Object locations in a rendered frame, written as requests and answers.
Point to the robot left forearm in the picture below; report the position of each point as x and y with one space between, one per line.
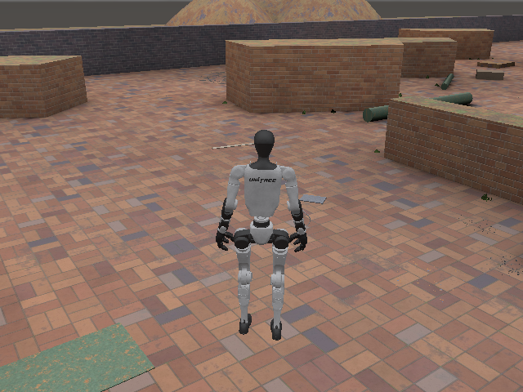
225 218

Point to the left robot shin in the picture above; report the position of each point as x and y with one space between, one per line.
244 297

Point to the left robot upper arm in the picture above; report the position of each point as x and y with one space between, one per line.
236 173

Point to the right robot shin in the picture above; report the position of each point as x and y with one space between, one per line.
278 301

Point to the robot shin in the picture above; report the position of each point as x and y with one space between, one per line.
278 301
244 297

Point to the robot left hand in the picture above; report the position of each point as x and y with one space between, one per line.
220 238

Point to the robot right forearm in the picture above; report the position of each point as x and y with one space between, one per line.
298 220

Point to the robot right hand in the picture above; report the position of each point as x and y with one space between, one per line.
301 239

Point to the right robot upper arm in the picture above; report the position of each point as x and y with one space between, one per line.
291 186

